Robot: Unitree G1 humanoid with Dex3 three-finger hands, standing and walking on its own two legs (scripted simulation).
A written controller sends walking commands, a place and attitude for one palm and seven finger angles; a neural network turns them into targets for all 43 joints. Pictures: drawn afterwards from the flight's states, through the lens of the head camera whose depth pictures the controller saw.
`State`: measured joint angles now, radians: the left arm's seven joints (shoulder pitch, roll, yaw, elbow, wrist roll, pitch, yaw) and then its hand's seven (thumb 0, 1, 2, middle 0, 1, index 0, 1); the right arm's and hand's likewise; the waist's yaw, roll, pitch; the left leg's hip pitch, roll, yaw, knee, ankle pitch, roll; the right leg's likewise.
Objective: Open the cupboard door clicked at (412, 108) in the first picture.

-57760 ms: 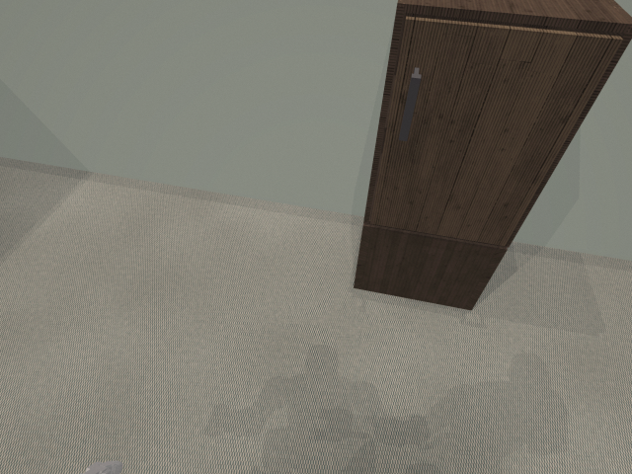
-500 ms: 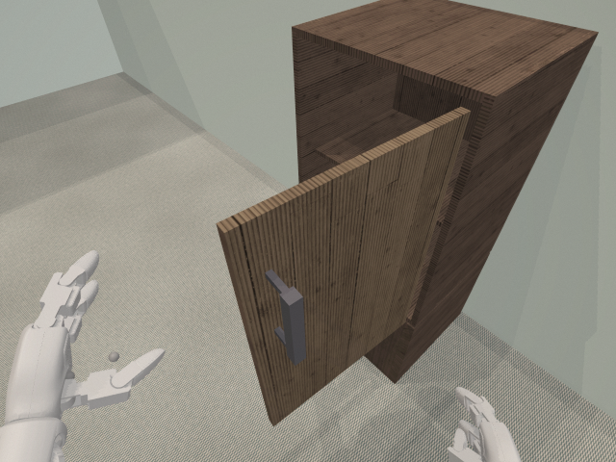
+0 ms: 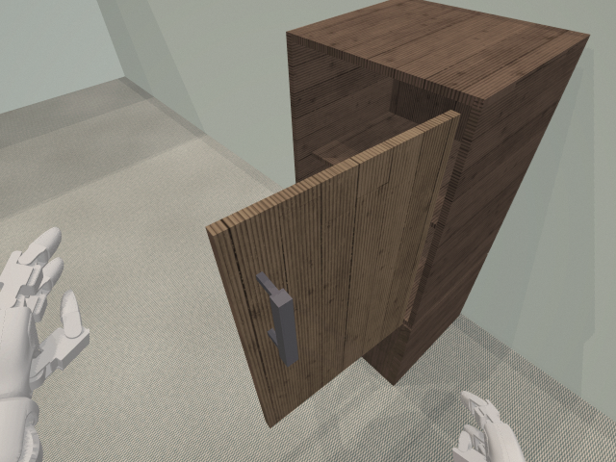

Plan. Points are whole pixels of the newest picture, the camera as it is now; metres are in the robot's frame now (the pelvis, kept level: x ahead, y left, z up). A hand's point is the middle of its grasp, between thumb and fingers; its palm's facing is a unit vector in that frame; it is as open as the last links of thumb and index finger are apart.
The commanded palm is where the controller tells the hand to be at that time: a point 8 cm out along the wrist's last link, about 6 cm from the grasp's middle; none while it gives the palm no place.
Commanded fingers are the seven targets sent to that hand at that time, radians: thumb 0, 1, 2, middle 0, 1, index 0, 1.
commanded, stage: draw the hand back to the body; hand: left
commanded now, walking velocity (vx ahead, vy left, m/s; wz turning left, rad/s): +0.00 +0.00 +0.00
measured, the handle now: (277, 320) +0.29 +0.09 +0.04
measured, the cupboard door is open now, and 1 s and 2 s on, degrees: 85 85 85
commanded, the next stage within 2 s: step back with the hand held close in 0.14 s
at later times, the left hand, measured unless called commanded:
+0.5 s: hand (88, 334) +0.19 +0.25 +0.15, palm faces +0.35 -0.80 -0.48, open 7.4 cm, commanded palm +0.13 +0.30 +0.17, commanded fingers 0.00 0.90 0.90 -0.20 -0.30 -0.20 -0.30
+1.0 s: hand (6, 413) +0.11 +0.28 +0.15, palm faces +0.43 -0.78 -0.46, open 7.4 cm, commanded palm +0.04 +0.32 +0.17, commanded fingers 0.00 0.90 0.90 -0.20 -0.30 -0.20 -0.30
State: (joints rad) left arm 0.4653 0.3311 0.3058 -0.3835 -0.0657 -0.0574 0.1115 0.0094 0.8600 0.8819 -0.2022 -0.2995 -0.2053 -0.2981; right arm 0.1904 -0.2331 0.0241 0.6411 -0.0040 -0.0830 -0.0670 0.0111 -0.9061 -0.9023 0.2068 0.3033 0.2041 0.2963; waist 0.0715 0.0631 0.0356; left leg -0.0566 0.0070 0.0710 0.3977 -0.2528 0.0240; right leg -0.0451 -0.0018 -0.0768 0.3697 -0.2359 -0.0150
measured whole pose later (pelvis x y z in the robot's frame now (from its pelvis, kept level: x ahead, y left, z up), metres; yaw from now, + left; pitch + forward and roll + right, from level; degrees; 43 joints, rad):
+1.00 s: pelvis -0.10 +0.02 -0.02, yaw -1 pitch -1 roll -1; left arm 0.53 0.39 0.42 -0.52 -0.02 -0.21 0.16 0.01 0.89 0.90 -0.21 -0.30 -0.21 -0.30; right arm 0.22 -0.22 0.00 0.57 0.00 -0.07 -0.08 0.01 -0.91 -0.90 0.21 0.30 0.21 0.30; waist 0.01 0.00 0.06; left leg -0.43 -0.01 0.09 0.67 -0.32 0.05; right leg -0.40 -0.03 -0.05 0.59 -0.18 0.00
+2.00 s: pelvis -0.23 +0.05 -0.01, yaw -3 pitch -1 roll +0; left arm 0.49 0.37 0.40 -0.42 -0.03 -0.17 0.15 0.01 0.89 0.90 -0.20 -0.30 -0.21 -0.30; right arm 0.24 -0.21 0.00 0.69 0.00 -0.13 -0.09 0.01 -0.91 -0.90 0.21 0.30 0.20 0.30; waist 0.00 -0.04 0.01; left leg -0.27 -0.01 0.03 0.53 -0.24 0.01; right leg -0.19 -0.03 -0.02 0.55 -0.33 0.01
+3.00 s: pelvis -0.26 +0.05 -0.01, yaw +0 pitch -1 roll -1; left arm 0.35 0.19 0.00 1.14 0.01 0.03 0.01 0.01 0.95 0.90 -0.20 -0.30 -0.20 -0.30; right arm 0.29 -0.18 0.00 1.11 -0.02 0.05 -0.02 0.01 -0.91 -0.90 0.20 0.30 0.20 0.30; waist 0.00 -0.01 0.08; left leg -0.31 0.00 -0.03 0.47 -0.14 0.00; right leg -0.20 -0.02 -0.09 0.47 -0.26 -0.01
